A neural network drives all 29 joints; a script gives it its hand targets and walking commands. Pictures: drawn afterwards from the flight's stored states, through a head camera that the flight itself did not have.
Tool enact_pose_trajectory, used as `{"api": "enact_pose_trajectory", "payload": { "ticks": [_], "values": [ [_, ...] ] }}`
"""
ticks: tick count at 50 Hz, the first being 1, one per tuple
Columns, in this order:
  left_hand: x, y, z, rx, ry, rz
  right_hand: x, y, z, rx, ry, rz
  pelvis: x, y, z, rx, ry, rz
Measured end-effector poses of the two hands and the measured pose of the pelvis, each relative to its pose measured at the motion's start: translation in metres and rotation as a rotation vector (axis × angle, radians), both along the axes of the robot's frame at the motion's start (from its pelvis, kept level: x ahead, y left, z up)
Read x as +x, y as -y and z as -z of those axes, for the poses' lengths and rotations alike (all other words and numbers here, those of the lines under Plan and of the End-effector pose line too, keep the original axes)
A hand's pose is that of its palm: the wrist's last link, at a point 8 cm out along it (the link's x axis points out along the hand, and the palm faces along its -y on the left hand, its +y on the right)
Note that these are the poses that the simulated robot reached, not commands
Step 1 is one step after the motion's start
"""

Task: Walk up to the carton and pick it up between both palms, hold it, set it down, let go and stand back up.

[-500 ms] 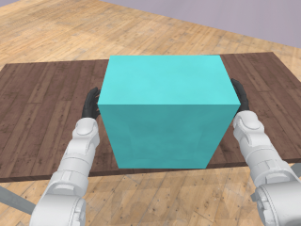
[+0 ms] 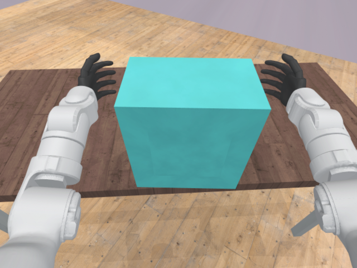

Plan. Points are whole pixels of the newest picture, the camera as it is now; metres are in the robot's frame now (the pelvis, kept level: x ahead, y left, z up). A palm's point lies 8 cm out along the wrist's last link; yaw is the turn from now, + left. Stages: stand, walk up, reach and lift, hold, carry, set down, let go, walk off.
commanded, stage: set down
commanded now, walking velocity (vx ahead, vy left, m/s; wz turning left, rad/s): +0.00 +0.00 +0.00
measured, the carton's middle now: (188, 129) +0.44 -0.01 +0.07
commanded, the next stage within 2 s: none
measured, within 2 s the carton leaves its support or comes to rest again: neither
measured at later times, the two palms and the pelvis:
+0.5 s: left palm (63, 56) +0.44 +0.22 +0.27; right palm (322, 60) +0.43 -0.25 +0.26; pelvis +0.01 +0.00 +0.01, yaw +0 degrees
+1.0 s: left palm (73, 117) +0.38 +0.22 +0.18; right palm (321, 121) +0.36 -0.26 +0.17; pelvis +0.01 +0.01 +0.01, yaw -1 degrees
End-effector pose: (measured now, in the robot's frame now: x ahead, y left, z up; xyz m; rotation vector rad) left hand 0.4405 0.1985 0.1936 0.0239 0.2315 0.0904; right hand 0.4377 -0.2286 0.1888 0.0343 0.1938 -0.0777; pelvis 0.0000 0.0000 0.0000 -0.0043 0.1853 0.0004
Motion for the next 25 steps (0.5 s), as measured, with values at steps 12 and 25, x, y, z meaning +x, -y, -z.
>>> {"api": "enact_pose_trajectory", "payload": {
  "ticks": [12, 25],
  "values": [
    [0.002, -0.014, -0.042, 0.002, -0.032, -0.029, -0.012, 0.035, -0.052, -0.009, 0.021, 0.076, 0.009, 0.001, -0.004, -0.001, 0.063, -0.020],
    [0.002, -0.023, -0.076, 0.002, 0.049, -0.006, -0.006, 0.023, -0.075, 0.008, 0.008, 0.026, 0.010, -0.003, -0.007, -0.007, 0.107, 0.000]
  ]
}}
